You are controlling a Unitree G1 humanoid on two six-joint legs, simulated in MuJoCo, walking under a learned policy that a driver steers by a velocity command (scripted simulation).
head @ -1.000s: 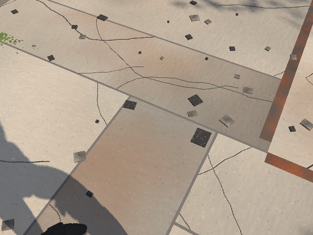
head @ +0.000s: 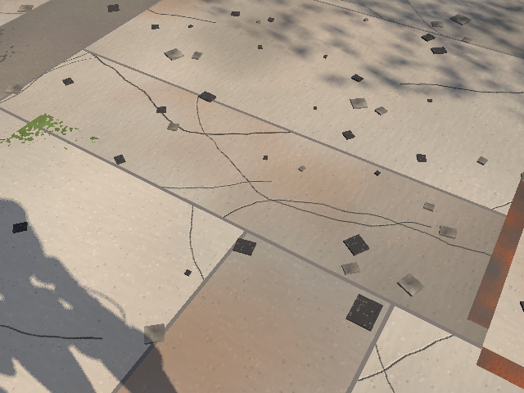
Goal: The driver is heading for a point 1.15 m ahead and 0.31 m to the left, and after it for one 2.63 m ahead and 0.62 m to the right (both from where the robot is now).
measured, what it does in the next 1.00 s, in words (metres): walks ahead: left foot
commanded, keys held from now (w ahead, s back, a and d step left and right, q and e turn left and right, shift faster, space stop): no key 0.34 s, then w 0.66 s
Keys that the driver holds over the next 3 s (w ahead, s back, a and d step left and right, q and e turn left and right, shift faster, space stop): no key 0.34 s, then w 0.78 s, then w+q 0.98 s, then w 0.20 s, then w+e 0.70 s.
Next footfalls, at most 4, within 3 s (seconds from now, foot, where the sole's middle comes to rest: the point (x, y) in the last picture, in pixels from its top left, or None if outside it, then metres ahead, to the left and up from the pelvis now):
0.72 left None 0.17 0.14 -0.78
1.22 right None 0.52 -0.03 -0.78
1.76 left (212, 308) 0.77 0.18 -0.78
2.30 right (209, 209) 1.14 0.21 -0.78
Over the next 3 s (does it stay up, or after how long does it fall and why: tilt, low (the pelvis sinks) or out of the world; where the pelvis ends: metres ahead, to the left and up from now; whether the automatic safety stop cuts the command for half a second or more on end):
stays up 1.23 0.39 0.00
